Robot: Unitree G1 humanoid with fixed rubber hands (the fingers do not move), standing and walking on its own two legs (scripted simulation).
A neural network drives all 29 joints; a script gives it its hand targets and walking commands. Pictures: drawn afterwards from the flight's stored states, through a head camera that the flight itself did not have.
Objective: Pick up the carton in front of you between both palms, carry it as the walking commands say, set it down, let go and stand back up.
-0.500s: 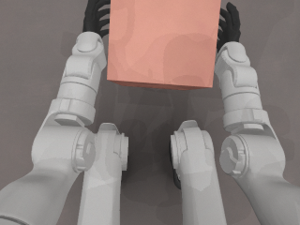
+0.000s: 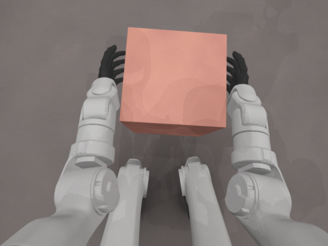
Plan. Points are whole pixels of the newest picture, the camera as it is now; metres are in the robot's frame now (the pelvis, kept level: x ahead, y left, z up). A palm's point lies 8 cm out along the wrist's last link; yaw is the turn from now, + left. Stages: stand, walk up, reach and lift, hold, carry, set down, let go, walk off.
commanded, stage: reach and lift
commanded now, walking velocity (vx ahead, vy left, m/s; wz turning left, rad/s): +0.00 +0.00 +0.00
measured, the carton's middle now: (171, 93) +0.47 -0.03 -0.12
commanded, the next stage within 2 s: none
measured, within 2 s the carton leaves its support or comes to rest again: neither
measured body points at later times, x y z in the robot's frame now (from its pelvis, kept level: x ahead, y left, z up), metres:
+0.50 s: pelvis +0.05 +0.00 +0.14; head +0.18 +0.00 +0.57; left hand +0.45 +0.14 +0.10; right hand +0.44 -0.17 +0.10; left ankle +0.10 +0.13 -0.48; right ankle +0.11 -0.13 -0.48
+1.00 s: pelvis +0.10 +0.00 +0.25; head +0.09 +0.00 +0.70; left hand +0.41 +0.15 +0.25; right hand +0.40 -0.16 +0.25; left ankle +0.10 +0.13 -0.48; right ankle +0.11 -0.13 -0.48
